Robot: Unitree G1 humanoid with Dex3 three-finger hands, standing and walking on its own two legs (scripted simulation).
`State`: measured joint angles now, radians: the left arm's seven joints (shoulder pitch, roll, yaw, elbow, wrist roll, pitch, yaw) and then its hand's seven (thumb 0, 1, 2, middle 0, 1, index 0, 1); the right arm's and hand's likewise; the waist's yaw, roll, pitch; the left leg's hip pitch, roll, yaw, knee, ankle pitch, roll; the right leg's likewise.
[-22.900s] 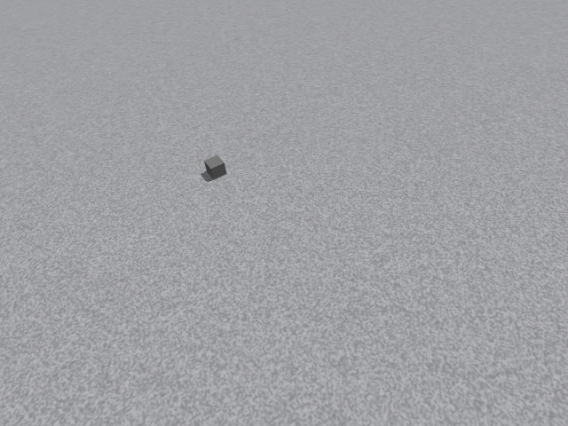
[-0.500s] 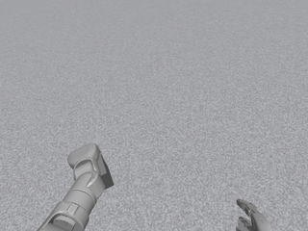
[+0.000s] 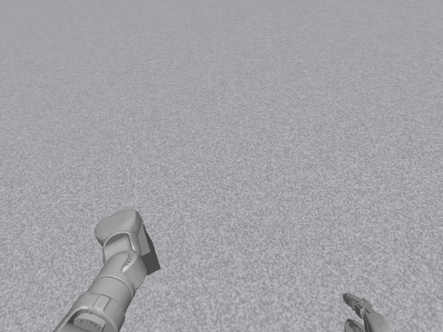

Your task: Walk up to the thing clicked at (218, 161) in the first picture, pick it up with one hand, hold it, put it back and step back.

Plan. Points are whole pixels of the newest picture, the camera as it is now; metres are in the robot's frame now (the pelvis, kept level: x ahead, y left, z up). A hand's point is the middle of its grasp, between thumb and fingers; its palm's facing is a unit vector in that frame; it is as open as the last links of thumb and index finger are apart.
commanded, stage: crouch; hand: left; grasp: from above
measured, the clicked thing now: (134, 254) +0.31 +0.23 -0.08
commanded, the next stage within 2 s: lower in 1.78 s
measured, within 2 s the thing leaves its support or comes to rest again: neither
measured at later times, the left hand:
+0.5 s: hand (159, 260) +0.36 +0.22 -0.24, palm faces -0.36 -0.14 -0.92, open 10.3 cm
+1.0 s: hand (171, 273) +0.40 +0.24 -0.46, palm faces -0.36 -0.22 -0.91, open 10.3 cm
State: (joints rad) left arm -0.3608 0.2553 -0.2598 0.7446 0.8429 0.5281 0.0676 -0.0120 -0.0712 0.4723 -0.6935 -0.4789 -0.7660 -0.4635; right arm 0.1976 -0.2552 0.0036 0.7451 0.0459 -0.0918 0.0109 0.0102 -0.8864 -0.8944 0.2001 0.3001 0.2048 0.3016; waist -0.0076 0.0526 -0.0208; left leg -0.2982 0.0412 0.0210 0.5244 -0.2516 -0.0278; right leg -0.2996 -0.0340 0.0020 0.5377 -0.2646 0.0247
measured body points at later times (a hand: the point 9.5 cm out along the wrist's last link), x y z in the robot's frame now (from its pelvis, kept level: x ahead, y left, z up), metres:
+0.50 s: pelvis -0.04 +0.00 -0.12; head +0.10 +0.01 +0.31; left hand +0.37 +0.23 -0.19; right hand +0.00 -0.28 -0.24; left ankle +0.01 +0.14 -0.73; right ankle +0.01 -0.13 -0.73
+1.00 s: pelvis -0.06 +0.00 -0.31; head +0.16 +0.02 +0.08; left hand +0.41 +0.25 -0.41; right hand -0.02 -0.25 -0.44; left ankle +0.01 +0.14 -0.73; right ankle +0.01 -0.13 -0.73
